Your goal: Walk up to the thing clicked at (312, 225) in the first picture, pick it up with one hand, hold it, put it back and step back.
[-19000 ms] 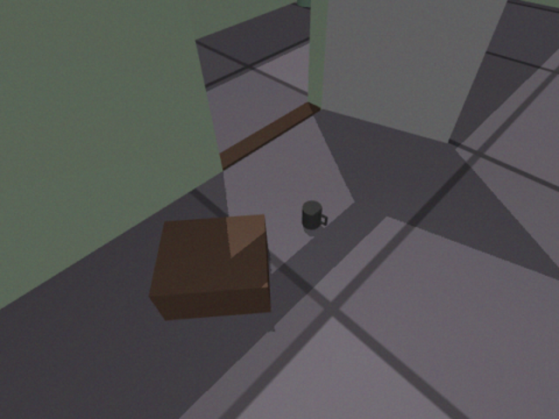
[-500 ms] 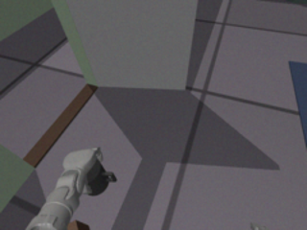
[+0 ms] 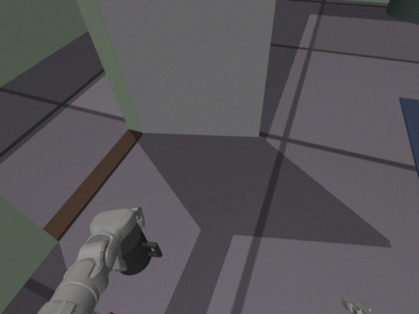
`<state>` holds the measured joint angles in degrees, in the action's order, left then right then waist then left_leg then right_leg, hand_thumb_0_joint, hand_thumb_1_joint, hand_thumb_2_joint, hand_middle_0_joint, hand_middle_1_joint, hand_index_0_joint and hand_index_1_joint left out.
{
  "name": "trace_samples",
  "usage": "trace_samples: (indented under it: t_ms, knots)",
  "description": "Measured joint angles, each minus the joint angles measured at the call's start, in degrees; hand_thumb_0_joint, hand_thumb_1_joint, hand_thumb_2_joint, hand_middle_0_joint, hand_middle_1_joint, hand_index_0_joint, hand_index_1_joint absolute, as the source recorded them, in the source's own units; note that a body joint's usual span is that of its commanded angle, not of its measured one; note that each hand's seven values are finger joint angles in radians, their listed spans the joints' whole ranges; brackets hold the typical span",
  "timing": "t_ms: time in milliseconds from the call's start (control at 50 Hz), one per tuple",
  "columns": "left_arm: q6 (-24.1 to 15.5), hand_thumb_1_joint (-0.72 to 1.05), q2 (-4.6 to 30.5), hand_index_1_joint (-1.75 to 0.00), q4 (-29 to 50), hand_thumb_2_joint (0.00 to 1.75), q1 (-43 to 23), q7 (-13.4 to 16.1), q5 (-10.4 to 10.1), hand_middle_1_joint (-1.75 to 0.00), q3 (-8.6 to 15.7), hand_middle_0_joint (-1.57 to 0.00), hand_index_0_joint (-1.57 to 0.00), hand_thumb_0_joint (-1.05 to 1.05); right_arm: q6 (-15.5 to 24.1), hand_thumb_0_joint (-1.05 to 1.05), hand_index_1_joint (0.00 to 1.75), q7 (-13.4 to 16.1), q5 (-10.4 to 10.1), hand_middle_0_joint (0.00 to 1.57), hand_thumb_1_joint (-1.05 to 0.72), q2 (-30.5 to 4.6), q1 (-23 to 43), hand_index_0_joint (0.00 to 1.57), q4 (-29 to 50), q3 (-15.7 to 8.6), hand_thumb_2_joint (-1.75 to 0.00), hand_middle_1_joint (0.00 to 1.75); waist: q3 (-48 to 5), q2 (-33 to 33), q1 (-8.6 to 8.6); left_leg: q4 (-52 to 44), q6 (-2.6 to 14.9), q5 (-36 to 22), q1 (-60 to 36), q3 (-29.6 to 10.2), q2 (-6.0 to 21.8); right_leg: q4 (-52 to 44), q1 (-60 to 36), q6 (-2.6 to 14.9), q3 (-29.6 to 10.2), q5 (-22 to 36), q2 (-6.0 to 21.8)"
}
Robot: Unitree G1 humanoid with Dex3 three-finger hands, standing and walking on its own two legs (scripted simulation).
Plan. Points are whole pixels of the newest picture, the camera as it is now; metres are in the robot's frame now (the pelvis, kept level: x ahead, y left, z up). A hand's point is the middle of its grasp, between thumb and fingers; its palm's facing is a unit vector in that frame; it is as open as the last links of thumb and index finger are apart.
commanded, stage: hold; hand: left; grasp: from above
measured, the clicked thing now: (134, 247) +0.30 +0.20 -0.11
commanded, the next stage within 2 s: crouch in 1.34 s
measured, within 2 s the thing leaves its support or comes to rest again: neither
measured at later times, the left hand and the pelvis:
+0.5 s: hand (119, 256) +0.26 +0.21 -0.04, palm faces -0.46 -0.06 -0.88, open 11.4 cm; pelvis -0.02 -0.01 +0.01, yaw +0 degrees
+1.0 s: hand (115, 254) +0.26 +0.21 -0.03, palm faces -0.46 -0.06 -0.88, open 11.4 cm; pelvis -0.02 -0.01 +0.01, yaw +0 degrees
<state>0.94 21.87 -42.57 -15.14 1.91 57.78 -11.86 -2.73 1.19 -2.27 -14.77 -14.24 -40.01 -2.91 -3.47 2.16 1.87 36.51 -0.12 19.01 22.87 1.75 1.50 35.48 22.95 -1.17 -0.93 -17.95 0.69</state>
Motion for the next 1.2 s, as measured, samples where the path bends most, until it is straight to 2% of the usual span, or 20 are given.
trace_samples:
  t_ms: [640, 920, 1200]
  knots:
    - [-0.5, -0.28, 0.2, -0.89, 4.9, 0.86, 2.1, -2.2, -1.0, -0.9, -0.8, -0.49, -0.5, 0.01, -0.2, 0.01, 0.3, 1.3, -0.6, 0.2, -0.91, -0.1, 3.4, 0.2, 0.2, 1.3, -0.9, 0.3, 2.5, 0.6, -1.57, -5.9, -0.4, -4.7, -5.6, 0.2, -0.1, -4.4, -4.8, 0.49, -0.2, 3.9, 0.0]
    - [-1.0, -0.28, 1.2, -0.89, 6.9, 0.86, 2.5, -5.1, -1.6, -0.9, -0.9, -0.48, -0.5, 0.01, -0.3, 0.01, 0.3, 1.9, -1.0, 0.2, -0.91, 0.2, 4.0, 0.2, 0.5, 1.7, -0.9, 0.3, 2.8, 0.6, -1.93, -7.7, -0.32, -5.3, -7.2, 0.3, -0.2, -6.0, -6.3, 0.42, -0.3, 4.5, 0.1]
    - [-1.0, -0.28, 0.7, -0.89, 6.1, 0.86, 2.1, -3.7, -0.8, -0.9, -0.7, -0.48, -0.5, 0.01, -0.6, 0.01, 0.3, 1.7, -0.9, 0.2, -0.91, 0.5, 4.2, 0.2, 0.1, 1.5, -0.9, 0.3, 3.1, 0.5, -2.16, -8.5, -0.26, -5.4, -7.7, 0.3, -0.3, -6.8, -6.8, 0.36, -0.3, 4.6, 0.2]
